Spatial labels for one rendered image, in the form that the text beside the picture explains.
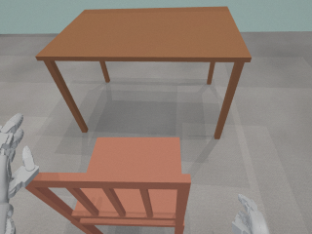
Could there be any chair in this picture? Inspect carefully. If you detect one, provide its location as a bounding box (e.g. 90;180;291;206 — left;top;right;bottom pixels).
24;136;191;234

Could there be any robot right hand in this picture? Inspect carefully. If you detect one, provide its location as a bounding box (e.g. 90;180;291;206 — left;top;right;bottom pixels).
232;194;270;234

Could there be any robot left hand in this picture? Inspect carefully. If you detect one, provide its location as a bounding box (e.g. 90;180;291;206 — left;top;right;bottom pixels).
0;113;39;203

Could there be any table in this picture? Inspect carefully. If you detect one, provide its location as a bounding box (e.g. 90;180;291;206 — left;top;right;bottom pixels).
35;6;252;139

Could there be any left robot forearm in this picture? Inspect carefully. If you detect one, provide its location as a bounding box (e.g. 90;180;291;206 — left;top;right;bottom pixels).
0;202;17;234

